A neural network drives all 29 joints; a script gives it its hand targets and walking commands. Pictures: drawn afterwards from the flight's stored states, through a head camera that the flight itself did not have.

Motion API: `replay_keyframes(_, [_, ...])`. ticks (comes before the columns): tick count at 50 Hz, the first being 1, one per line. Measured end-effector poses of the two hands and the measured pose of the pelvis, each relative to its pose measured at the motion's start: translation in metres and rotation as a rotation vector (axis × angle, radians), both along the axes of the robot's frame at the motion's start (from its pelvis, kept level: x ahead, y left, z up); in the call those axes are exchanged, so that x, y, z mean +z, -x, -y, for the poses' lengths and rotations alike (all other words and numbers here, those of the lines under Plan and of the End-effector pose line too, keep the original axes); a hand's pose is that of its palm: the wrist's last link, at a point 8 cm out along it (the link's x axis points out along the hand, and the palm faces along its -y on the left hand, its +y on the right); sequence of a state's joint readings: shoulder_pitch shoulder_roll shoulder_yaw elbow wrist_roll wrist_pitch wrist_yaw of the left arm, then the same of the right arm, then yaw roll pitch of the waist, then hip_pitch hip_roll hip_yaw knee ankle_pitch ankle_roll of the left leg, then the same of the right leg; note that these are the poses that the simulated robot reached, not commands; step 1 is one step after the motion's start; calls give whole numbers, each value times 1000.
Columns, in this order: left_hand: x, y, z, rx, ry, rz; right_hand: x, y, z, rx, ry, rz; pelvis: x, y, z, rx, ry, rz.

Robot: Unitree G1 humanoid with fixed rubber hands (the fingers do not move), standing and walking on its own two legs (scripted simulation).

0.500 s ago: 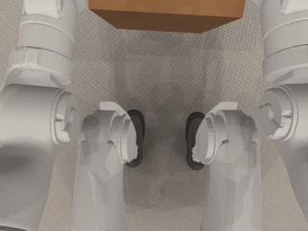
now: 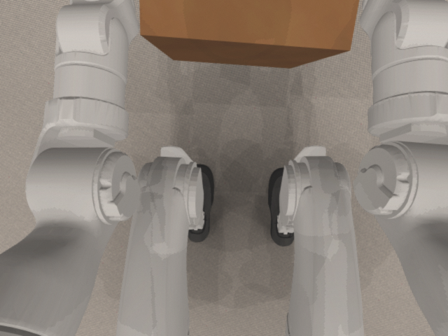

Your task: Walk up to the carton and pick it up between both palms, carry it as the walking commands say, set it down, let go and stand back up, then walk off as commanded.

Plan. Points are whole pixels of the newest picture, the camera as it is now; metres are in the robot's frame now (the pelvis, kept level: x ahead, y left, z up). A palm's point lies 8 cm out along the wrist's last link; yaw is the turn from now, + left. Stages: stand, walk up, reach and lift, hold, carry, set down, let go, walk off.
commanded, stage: reach and lift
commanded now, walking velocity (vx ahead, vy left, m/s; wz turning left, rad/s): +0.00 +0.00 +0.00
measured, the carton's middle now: out of the picture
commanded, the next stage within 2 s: none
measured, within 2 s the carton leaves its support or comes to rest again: neither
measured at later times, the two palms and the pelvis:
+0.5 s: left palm out of the picture +0.54 +0.14 -0.04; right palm out of the picture +0.54 -0.17 -0.05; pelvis -0.01 +0.00 +0.05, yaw +0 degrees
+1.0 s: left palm out of the picture +0.53 +0.14 +0.04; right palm out of the picture +0.52 -0.18 +0.03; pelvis -0.01 +0.00 +0.10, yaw -1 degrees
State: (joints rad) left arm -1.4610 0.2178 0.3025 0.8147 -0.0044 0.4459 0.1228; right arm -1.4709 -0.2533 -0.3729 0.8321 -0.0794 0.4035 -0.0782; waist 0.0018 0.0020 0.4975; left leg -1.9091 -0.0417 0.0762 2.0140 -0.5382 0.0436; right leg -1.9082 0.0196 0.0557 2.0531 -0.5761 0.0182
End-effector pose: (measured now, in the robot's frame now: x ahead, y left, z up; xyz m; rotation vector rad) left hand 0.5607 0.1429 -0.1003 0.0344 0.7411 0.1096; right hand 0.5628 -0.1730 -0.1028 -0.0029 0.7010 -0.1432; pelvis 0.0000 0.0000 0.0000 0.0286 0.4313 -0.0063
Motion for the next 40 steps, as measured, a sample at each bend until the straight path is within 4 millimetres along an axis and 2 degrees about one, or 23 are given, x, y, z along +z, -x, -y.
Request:
replay_keyframes(5, [6, 2, 0, -2, -5, 12, 4, 3, 0, -3, -3, 9, 11, 0, 0, -1, -3, 5])
replay_keyframes(13, [37, 4, 0, -5, -10, 48, 38, 2, 0, -10, -12, 42, 27, 2, 1, -2, -7, 26])
replay_keyframes(16, [46, 6, 0, 8, 3, 49, 45, 6, -1, -8, -11, 41, 33, 3, 0, -3, -7, 33])
replay_keyframes(25, [56, 25, -1, 14, 11, 24, 57, 23, -2, -8, -11, 16, 47, 11, -1, -5, -6, 52])
replay_keyframes(32, [90, 29, -2, 24, 16, 59, 89, 28, -3, -6, -13, 46, 59, 16, -2, -8, -6, 88])
replay_keyframes(40, [106, 32, -1, 28, 20, 44, 103, 32, -2, -5, -14, 28, 77, 16, -3, -11, -8, 98])
